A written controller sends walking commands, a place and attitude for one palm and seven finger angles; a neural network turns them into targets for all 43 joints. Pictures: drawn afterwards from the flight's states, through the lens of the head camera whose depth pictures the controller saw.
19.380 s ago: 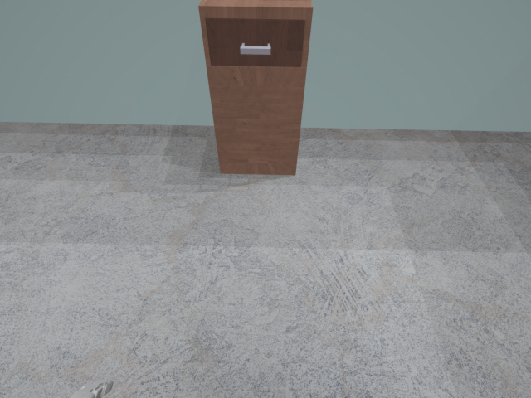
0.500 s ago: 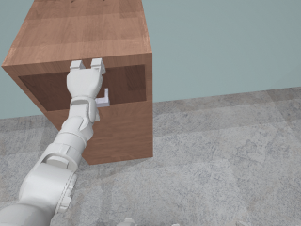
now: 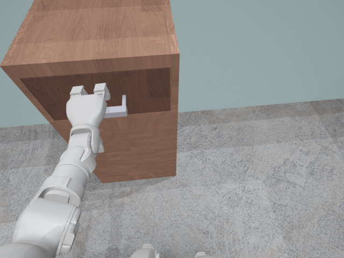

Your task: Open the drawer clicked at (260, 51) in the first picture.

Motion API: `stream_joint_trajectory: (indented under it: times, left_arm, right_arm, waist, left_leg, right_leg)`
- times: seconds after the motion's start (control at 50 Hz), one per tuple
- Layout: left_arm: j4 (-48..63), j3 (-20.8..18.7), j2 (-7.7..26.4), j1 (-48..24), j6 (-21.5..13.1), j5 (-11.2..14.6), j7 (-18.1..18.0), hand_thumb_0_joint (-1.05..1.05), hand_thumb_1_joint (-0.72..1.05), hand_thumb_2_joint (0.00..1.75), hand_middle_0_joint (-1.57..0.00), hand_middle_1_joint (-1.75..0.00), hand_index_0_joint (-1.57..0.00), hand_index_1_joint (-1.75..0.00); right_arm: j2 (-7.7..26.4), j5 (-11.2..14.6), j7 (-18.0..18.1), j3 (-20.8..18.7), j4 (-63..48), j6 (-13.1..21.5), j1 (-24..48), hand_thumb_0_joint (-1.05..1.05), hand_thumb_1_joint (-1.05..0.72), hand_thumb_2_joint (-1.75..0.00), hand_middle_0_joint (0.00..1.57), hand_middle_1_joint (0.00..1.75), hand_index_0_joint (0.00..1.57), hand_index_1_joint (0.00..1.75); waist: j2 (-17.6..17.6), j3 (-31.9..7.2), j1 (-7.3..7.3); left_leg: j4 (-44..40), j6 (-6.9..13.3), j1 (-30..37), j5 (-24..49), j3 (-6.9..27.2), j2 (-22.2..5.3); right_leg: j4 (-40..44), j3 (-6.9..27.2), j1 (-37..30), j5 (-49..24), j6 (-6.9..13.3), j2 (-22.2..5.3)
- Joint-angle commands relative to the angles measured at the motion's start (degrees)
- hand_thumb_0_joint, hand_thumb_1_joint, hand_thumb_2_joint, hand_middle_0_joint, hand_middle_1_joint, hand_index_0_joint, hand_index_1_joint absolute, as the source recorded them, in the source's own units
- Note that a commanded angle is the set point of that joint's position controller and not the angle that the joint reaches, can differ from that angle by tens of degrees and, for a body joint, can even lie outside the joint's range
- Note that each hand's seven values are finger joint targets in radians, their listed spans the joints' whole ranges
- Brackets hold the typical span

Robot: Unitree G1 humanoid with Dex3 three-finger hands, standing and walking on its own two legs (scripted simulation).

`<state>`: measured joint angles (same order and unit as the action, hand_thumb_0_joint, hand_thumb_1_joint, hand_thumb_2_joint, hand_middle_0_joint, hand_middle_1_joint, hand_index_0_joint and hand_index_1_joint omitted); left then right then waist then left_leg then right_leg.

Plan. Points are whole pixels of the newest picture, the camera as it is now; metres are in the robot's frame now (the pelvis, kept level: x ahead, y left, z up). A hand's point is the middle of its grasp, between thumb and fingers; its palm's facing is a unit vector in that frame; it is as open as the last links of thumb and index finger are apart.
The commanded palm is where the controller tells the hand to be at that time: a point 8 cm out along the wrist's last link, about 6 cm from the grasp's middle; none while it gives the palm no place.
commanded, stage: lower the fingers behind the handle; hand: left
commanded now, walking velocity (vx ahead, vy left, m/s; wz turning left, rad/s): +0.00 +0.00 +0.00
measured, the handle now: (106, 106) +0.52 +0.19 +0.00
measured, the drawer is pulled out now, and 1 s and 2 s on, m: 0.00 0.00 0.00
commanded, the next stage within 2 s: lift the fingers back up to retry in 1.18 s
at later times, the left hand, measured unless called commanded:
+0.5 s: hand (91, 124) +0.45 +0.21 +0.00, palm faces +0.03 -0.03 -1.00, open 13.9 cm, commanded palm +0.44 +0.19 +0.05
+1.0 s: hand (92, 123) +0.45 +0.21 +0.00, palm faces -0.02 -0.01 -1.00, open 13.8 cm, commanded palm +0.44 +0.19 +0.03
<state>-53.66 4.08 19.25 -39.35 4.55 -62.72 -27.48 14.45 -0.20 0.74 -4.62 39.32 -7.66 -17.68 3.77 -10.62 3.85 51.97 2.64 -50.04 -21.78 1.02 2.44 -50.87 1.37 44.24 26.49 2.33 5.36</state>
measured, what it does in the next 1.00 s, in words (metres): stands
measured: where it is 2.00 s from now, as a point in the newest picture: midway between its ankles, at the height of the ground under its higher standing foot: outside the picture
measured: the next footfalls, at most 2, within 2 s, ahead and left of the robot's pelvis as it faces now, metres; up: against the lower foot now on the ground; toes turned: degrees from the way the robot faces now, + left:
none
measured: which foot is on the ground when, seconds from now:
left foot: down 0.00-1.00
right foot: down 0.00-1.00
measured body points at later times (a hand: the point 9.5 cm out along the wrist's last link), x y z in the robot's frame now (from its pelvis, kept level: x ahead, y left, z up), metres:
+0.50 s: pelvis +0.00 +0.01 -0.01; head +0.08 +0.01 +0.43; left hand +0.44 +0.21 +0.06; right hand +0.04 -0.26 -0.14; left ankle +0.02 +0.09 -0.69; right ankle -0.03 -0.10 -0.69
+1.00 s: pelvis -0.03 +0.01 -0.02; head +0.06 +0.02 +0.42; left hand +0.45 +0.21 +0.06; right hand -0.01 -0.25 -0.15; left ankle +0.02 +0.09 -0.69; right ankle -0.03 -0.10 -0.69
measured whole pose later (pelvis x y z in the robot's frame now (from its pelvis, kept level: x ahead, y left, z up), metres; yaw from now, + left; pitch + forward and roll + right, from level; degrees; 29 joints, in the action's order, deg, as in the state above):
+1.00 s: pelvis -0.03 +0.01 -0.02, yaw +0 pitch +22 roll -3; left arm -61.2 9.3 22.3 -48.6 6.9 -60.3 -20.8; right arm 13.3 0.0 0.3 -2.2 39.0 -6.3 -21.8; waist 3.5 -11.9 5.5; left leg 60.1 3.6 -59.0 -22.8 1.5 2.4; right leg -58.0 0.1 52.4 27.5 1.3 5.6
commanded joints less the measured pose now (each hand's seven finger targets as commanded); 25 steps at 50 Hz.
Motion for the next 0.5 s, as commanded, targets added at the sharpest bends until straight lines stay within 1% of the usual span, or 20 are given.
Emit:
stream_joint_trajectory:
  times: [0.0,0.02,0.04,0.06,0.1,0.14,0.16,0.18,0.2,0.22,0.24,0.26,0.28,0.3,0.32,0.34,0.36,0.38,0.42,0.48]
  left_arm:
    - [9.1,-0.5,10.6,-30.3,8.2,1.7,-1.5,0.00,-0.50,0.30,-0.30,-1.20,-0.30,-1.20]
    - [9.1,1.4,9.2,-30.9,8.7,2.5,0.3,0.00,-0.50,0.30,-0.30,-1.20,-0.30,-1.20]
    - [8.4,2.0,8.9,-30.9,8.8,3.4,2.1,0.00,-0.50,0.30,-0.30,-1.20,-0.30,-1.20]
    - [8.4,3.8,7.4,-31.6,8.2,4.1,4.0,0.00,-0.50,0.30,-0.30,-1.20,-0.30,-1.20]
    - [8.9,5.6,5.9,-32.3,5.3,4.9,7.2,0.00,-0.50,0.30,-0.30,-1.20,-0.30,-1.20]
    - [7.0,3.3,8.6,-28.8,1.7,3.7,8.8,0.00,-0.50,0.30,-0.30,-1.20,-0.30,-1.20]
    - [6.6,3.1,8.5,-26.8,0.1,3.3,9.0,0.00,-0.50,0.30,-0.30,-1.20,-0.30,-1.20]
    - [4.7,2.7,8.4,-24.3,-1.0,3.1,9.2,0.00,-0.50,0.30,-0.30,-1.20,-0.30,-1.20]
    - [5.5,3.7,7.2,-24.4,-2.5,3.2,9.6,0.00,-0.50,0.30,-0.30,-1.20,-0.30,-1.20]
    - [5.7,3.5,6.8,-22.7,-4.0,2.6,9.5,0.00,-0.50,0.30,-0.30,-1.20,-0.30,-1.20]
    - [5.1,3.6,5.9,-20.6,-5.0,2.6,9.2,0.00,-0.50,0.30,-0.30,-1.20,-0.30,-1.20]
    - [4.7,2.9,6.6,-20.0,-5.6,2.4,8.7,0.00,-0.50,0.30,-0.30,-1.20,-0.30,-1.20]
    - [5.4,2.3,7.0,-20.3,-6.1,2.3,8.0,0.00,-0.50,0.30,-0.30,-1.20,-0.30,-1.20]
    - [5.4,1.9,6.7,-20.5,-6.5,2.6,7.3,0.00,-0.50,0.30,-0.30,-1.20,-0.30,-1.20]
    - [5.3,2.4,6.0,-20.1,-6.4,2.5,6.5,0.00,-0.50,0.30,-0.30,-1.20,-0.30,-1.20]
    - [5.7,1.9,6.3,-21.4,-6.2,2.3,5.5,0.00,-0.50,0.30,-0.30,-1.20,-0.30,-1.20]
    - [5.6,2.0,6.0,-21.3,-5.7,2.0,4.6,0.00,-0.50,0.30,-0.30,-1.20,-0.30,-1.20]
    - [5.7,2.6,5.1,-22.7,-5.1,2.0,3.7,0.00,-0.50,0.30,-0.30,-1.20,-0.30,-1.20]
    - [5.2,1.7,6.5,-24.2,-3.5,0.8,2.0,0.00,-0.50,0.30,-0.30,-1.20,-0.30,-1.20]
    - [2.4,3.9,4.5,-27.7,0.8,-0.2,0.2,0.00,-0.50,0.30,-0.30,-1.20,-0.30,-1.20]
  right_arm:
    - [7.9,0.3,-0.1,-2.4,-3.8,0.0,-5.7,0.00,-0.90,-0.90,0.20,0.30,0.20,0.30]
    - [7.8,0.5,0.2,-2.4,-3.6,-0.1,-6.1,0.00,-0.90,-0.90,0.20,0.30,0.20,0.30]
    - [7.8,0.7,0.6,-2.2,-3.6,-0.2,-6.2,0.00,-0.90,-0.90,0.20,0.30,0.20,0.30]
    - [7.7,0.8,1.0,-2.0,-3.5,0.0,-5.9,0.00,-0.90,-0.90,0.20,0.30,0.20,0.30]
    - [7.6,0.7,1.9,-1.6,-3.4,0.5,-5.9,0.00,-0.90,-0.90,0.20,0.30,0.20,0.30]
    - [7.6,0.3,2.6,-1.3,-3.1,0.8,-6.1,0.00,-0.90,-0.90,0.20,0.30,0.20,0.30]
    - [7.3,0.3,2.6,-1.0,-3.3,0.9,-6.0,0.00,-0.90,-0.90,0.20,0.30,0.20,0.30]
    - [7.2,0.1,2.7,-0.8,-3.5,1.0,-6.0,0.00,-0.90,-0.90,0.20,0.30,0.20,0.30]
    - [7.0,0.0,2.6,-0.8,-3.6,1.2,-5.9,0.00,-0.90,-0.90,0.20,0.30,0.20,0.30]
    - [6.7,0.0,2.5,-1.0,-3.9,1.4,-6.2,0.00,-0.90,-0.90,0.20,0.30,0.20,0.30]
    - [6.6,-0.1,2.2,-1.1,-4.1,1.5,-6.2,0.00,-0.90,-0.90,0.20,0.30,0.20,0.30]
    - [6.6,0.0,2.0,-1.2,-4.2,1.6,-6.3,0.00,-0.90,-0.90,0.20,0.30,0.20,0.30]
    - [6.7,-0.1,1.8,-1.3,-4.3,1.6,-6.5,0.00,-0.90,-0.90,0.20,0.30,0.20,0.30]
    - [6.5,-0.2,1.5,-1.5,-4.2,1.7,-6.9,0.00,-0.90,-0.90,0.20,0.30,0.20,0.30]
    - [6.6,-0.1,1.2,-1.6,-4.4,1.8,-7.1,0.00,-0.90,-0.90,0.20,0.30,0.20,0.30]
    - [6.8,-0.1,1.1,-1.9,-4.2,1.8,-7.3,0.00,-0.90,-0.90,0.20,0.30,0.20,0.30]
    - [6.8,-0.1,0.7,-2.0,-4.2,1.8,-7.4,0.00,-0.90,-0.90,0.20,0.30,0.20,0.30]
    - [6.9,-0.2,0.4,-2.1,-4.0,1.8,-7.7,0.00,-0.90,-0.90,0.20,0.30,0.20,0.30]
    - [7.3,-0.2,0.0,-2.4,-3.4,1.7,-8.1,0.00,-0.90,-0.90,0.20,0.30,0.20,0.30]
    - [7.4,-0.3,-0.4,-2.4,-2.6,1.3,-8.1,0.00,-0.90,-0.90,0.20,0.30,0.20,0.30]
  waist:
    - [-2.7,-28.7,3.23]
    - [-2.6,-28.6,3.93]
    - [-3.9,-27.3,4.43]
    - [-3.6,-25.1,5.21]
    - [-3.2,-21.3,6.05]
    - [-2.3,-17.6,5.05]
    - [-1.6,-17.2,4.28]
    - [-2.7,-15.2,4.11]
    - [-1.4,-15.3,3.96]
    - [-2.1,-14.9,3.64]
    - [-1.0,-14.6,3.15]
    - [-2.3,-14.8,3.07]
    - [-1.4,-15.4,2.95]
    - [-1.8,-16.4,2.87]
    - [-1.7,-17.2,2.83]
    - [-2.9,-17.4,3.31]
    - [-1.5,-18.4,2.84]
    - [-1.1,-19.0,3.32]
    - [0.1,-21.1,3.11]
    - [0.0,-19.9,4.58]
  left_leg:
    - [-3.9,0.2,25.6,24.3,-0.6,-1.0]
    - [-4.3,0.4,27.1,23.9,-0.7,-1.0]
    - [-4.7,0.6,27.2,23.2,-0.4,-1.0]
    - [-5.1,0.9,27.1,21.9,-0.4,-0.8]
    - [-5.8,1.1,27.3,20.3,0.3,-1.0]
    - [-5.6,1.1,25.9,18.8,0.8,-1.2]
    - [-5.4,1.2,24.7,18.3,0.6,-0.9]
    - [-5.2,1.2,23.1,17.2,0.7,-1.0]
    - [-4.8,1.1,22.4,17.5,0.6,-0.9]
    - [-4.2,1.1,21.9,17.2,0.7,-1.1]
    - [-3.7,0.9,21.4,17.2,0.7,-1.1]
    - [-3.1,0.9,20.2,16.7,0.8,-1.2]
    - [-2.6,0.8,19.8,16.8,0.8,-1.3]
    - [-2.1,0.8,19.7,17.7,1.0,-1.3]
    - [-1.8,0.6,19.8,17.6,1.2,-1.4]
    - [-1.2,0.6,19.6,17.5,1.4,-1.7]
    - [-1.2,0.3,19.9,17.8,1.5,-1.6]
    - [-0.9,0.3,20.3,17.8,1.6,-1.7]
    - [-0.4,-0.1,21.4,18.8,2.3,-1.9]
    - [-0.5,-0.4,21.3,16.6,2.8,-2.1]
  right_leg:
    - [8.2,-1.4,-9.5,-26.2,-0.5,-0.4]
    - [9.1,-1.2,-9.8,-26.5,-0.8,-0.5]
    - [9.9,-1.0,-10.2,-26.4,-1.0,-0.6]
    - [10.7,-0.8,-9.8,-25.8,-1.2,-0.8]
    - [11.5,-0.9,-7.8,-23.2,-1.0,-1.1]
    - [11.0,-1.0,-5.2,-20.5,-0.7,-1.1]
    - [10.7,-0.9,-4.9,-20.0,-0.5,-1.1]
    - [10.4,-1.1,-4.2,-19.1,-0.3,-1.0]
    - [10.0,-0.8,-4.0,-19.4,-0.1,-1.1]
    - [9.3,-1.1,-2.9,-18.8,-0.1,-1.0]
    - [8.8,-1.2,-1.9,-18.5,0.2,-0.9]
    - [8.4,-1.1,-1.3,-18.0,0.1,-0.8]
    - [7.7,-1.0,-0.6,-18.1,0.3,-0.8]
    - [6.9,-1.3,-0.5,-18.4,0.4,-0.7]
    - [6.4,-1.5,0.4,-17.9,0.3,-0.5]
    - [5.9,-1.6,1.5,-17.5,0.3,-0.5]
    - [5.5,-1.8,2.3,-16.8,0.4,-0.4]
    - [5.2,-2.1,3.0,-16.3,0.4,-0.3]
    - [4.2,-2.4,4.7,-15.5,0.5,-0.1]
    - [4.2,-3.1,7.4,-12.8,0.5,0.1]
